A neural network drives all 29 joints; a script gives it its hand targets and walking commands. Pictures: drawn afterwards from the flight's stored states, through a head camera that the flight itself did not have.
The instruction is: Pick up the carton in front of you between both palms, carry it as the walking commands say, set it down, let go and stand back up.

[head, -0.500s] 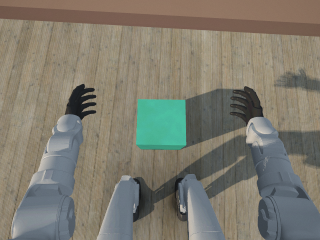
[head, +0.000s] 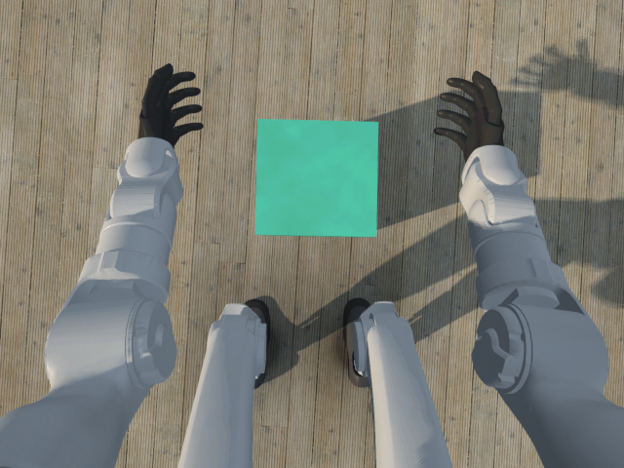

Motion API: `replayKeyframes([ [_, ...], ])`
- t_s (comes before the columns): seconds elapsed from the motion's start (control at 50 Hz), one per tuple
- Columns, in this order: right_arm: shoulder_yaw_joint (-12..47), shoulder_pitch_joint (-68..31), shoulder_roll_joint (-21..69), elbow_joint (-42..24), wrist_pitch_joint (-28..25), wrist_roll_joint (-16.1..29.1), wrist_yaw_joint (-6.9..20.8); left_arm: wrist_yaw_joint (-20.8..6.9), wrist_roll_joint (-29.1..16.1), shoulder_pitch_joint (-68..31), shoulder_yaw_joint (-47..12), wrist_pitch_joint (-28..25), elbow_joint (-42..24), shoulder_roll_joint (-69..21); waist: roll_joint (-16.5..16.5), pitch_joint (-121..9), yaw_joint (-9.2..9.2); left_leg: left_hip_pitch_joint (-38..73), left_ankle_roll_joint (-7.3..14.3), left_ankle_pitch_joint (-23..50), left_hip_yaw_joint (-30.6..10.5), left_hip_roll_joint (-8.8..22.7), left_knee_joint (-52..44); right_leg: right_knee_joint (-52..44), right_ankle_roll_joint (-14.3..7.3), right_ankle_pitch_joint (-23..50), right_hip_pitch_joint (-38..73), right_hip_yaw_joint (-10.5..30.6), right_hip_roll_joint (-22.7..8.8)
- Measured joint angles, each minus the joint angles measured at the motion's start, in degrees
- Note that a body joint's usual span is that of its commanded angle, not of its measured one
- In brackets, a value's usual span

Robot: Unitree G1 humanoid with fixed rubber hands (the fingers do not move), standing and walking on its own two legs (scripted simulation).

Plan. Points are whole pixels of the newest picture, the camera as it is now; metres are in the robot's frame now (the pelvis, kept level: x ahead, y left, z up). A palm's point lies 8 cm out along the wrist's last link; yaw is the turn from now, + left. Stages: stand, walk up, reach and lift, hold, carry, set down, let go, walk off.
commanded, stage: reach and lift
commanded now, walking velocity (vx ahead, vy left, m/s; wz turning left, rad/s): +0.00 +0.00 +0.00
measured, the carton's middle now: (314, 187) +0.46 -0.02 -0.46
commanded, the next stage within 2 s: none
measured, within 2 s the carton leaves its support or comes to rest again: leaves its support in 1.42 s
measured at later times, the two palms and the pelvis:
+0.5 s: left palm (209, 176) +0.47 +0.17 -0.35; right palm (423, 180) +0.46 -0.20 -0.35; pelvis -0.05 +0.01 -0.19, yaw +0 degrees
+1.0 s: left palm (219, 176) +0.48 +0.17 -0.40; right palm (403, 177) +0.47 -0.18 -0.40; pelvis -0.04 +0.00 -0.22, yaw +0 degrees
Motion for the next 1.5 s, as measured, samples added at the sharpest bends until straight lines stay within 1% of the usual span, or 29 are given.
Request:
replayKeyframes([
  [0.06,1.26,0.76,-0.85,-0.08,-1.07,1.75,-0.36,1.00,-1.67,0.63,-1.81,-0.87,-0.72,0.34,-0.03,0.00,0.02,-5.73,-0.02,-2.32,-0.22,-0.41,6.24,6.05,0.36,-2.26,-5.59,0.15,0.17],
  [0.12,4.03,1.07,-2.46,-1.60,-1.61,5.02,-1.04,2.19,-4.66,0.81,-4.73,-1.10,-2.98,1.20,-0.04,1.88,0.06,-10.78,-0.15,-4.12,-0.54,-1.02,12.53,12.20,0.80,-4.08,-10.50,0.42,0.43],
  [0.2,8.24,0.02,-4.94,-3.75,-1.28,9.97,-2.05,3.65,-9.22,0.32,-9.13,-0.28,-6.13,3.07,0.04,5.53,0.07,-15.90,-0.31,-5.95,-0.64,-1.63,20.90,20.41,1.38,-5.90,-15.52,0.71,0.74],
  [0.24,9.53,-1.24,-5.90,-3.73,-0.86,11.54,-2.40,4.18,-10.82,-0.59,-10.64,0.40,-6.72,3.96,0.04,7.18,-0.03,-17.97,-0.33,-6.53,-0.55,-1.84,24.76,24.27,1.58,-6.48,-17.59,0.85,0.86],
  [0.28,10.24,-2.74,-6.66,-3.11,-0.42,12.63,-2.66,4.61,-11.97,-1.95,-11.64,1.00,-6.68,4.64,-0.04,8.65,-0.15,-19.82,-0.36,-6.78,-0.42,-2.02,28.14,27.67,1.34,-6.57,-19.47,0.97,1.00],
  [0.38,10.98,-7.94,-8.02,1.48,0.45,14.11,-2.83,5.08,-13.03,-7.39,-12.25,1.99,-2.48,5.51,-0.22,12.55,-0.22,-23.27,-0.67,-6.29,-0.21,-2.24,34.32,33.95,2.17,-6.20,-23.03,1.24,1.31],
  [0.48,11.75,-14.13,-8.86,7.65,0.07,14.51,-2.78,4.82,-12.99,-13.49,-12.08,1.58,4.00,6.18,-0.36,17.56,-0.05,-25.54,-0.94,-5.30,-0.03,-2.18,38.12,37.87,2.15,-5.09,-25.53,1.31,1.53],
  [0.56,13.05,-18.26,-9.28,10.87,-0.96,15.08,-3.13,4.56,-13.78,-17.10,-12.72,0.36,7.51,7.07,-0.38,22.11,0.05,-26.85,-1.15,-5.04,0.04,-2.08,40.76,40.62,2.01,-4.71,-27.02,1.25,1.58],
  [0.64,14.84,-19.80,-9.80,11.15,-2.03,16.44,-3.86,4.75,-15.66,-18.88,-14.40,-0.93,7.89,7.77,-0.61,27.32,0.10,-26.25,-1.29,-5.75,0.02,-1.98,43.51,43.56,1.51,-5.58,-26.47,0.83,0.94],
  [0.68,15.74,-19.14,-9.45,10.19,-2.31,17.40,-4.34,4.91,-16.85,-18.47,-15.83,-1.28,7.67,8.44,-0.76,28.14,0.09,-25.94,-1.33,-6.64,-0.06,-1.78,44.79,44.78,1.25,-6.37,-26.21,0.58,0.83],
  [0.72,16.43,-18.57,-9.33,9.39,-2.44,18.03,-4.59,5.10,-17.32,-18.07,-16.07,-1.48,7.21,8.88,-0.61,27.90,0.13,-26.07,-1.38,-7.40,-0.17,-1.74,45.76,45.71,1.12,-7.10,-26.31,0.40,0.74],
  [0.84,17.60,-18.78,-9.61,9.15,-2.53,17.88,-4.52,5.10,-17.94,-18.30,-16.14,-2.00,7.91,8.06,-0.14,26.12,0.64,-26.64,-1.37,-8.47,-0.06,-1.69,46.91,46.90,1.16,-8.20,-26.91,0.48,0.69],
  [0.96,16.65,-18.28,-7.66,10.20,-2.61,16.11,-4.52,5.16,-16.81,-16.84,-15.14,-2.44,8.58,6.34,-0.18,24.35,0.21,-27.07,-1.12,-8.50,0.19,-1.62,46.30,46.30,1.35,-8.26,-27.30,0.70,0.70],
  [1.04,16.65,-17.89,-7.60,10.05,-2.78,16.20,-4.60,5.41,-16.48,-17.19,-15.18,-2.72,8.14,6.34,-0.19,24.30,0.24,-27.38,-0.96,-7.97,0.27,-1.66,45.76,45.71,1.47,-7.76,-27.53,0.79,0.71],
  [1.14,18.93,-18.84,-7.43,9.20,-3.05,17.58,-4.69,5.60,-18.10,-18.77,-17.98,-2.66,8.02,5.54,0.10,25.28,0.50,-27.29,-0.82,-7.16,0.36,-1.89,45.26,45.22,1.64,-7.13,-27.28,0.92,0.58],
  [1.18,19.37,-20.10,-6.80,9.82,-3.07,17.80,-5.59,5.60,-18.44,-20.06,-19.31,-2.62,8.53,4.61,0.18,25.75,0.50,-27.05,-0.82,-6.92,0.31,-1.96,44.99,44.90,1.70,-6.90,-26.99,0.92,0.62],
  [1.22,18.94,-21.27,-6.12,11.07,-3.20,17.42,-6.58,7.48,-18.04,-21.05,-18.32,-2.72,9.54,3.91,0.25,25.97,0.37,-26.88,-0.83,-6.73,0.28,-2.06,44.70,44.59,1.77,-6.73,-26.79,0.95,0.66],
  [1.28,18.02,-22.52,-5.75,13.03,-3.58,16.54,-6.70,8.43,-16.82,-22.07,-16.38,-3.02,11.09,3.24,0.19,26.10,0.33,-26.68,-0.92,-6.60,0.19,-2.20,44.44,44.33,1.81,-6.55,-26.62,1.00,0.83],
  [1.36,15.24,-24.48,-5.32,14.78,-1.67,13.85,-6.25,7.72,-13.85,-23.89,-12.87,-1.17,12.76,3.01,0.03,26.57,0.27,-26.27,-1.15,-6.81,0.01,-2.44,45.08,44.97,1.81,-6.67,-26.30,1.01,1.10],
  [1.42,14.47,-23.97,-4.99,13.59,0.34,12.45,-6.27,7.76,-12.68,-22.84,-11.98,0.91,10.96,2.78,0.06,26.25,0.16,-26.15,-1.32,-7.38,-0.06,-2.74,46.05,46.00,1.91,-7.26,-26.21,1.14,1.30],
  [1.5,14.81,-19.86,-4.26,8.19,2.80,13.34,-6.85,8.17,-13.58,-18.40,-11.44,3.06,5.51,1.86,-0.17,24.27,0.12,-26.18,-1.88,-8.09,-0.38,-3.41,47.07,47.09,2.22,-7.89,-26.37,1.48,2.05],
])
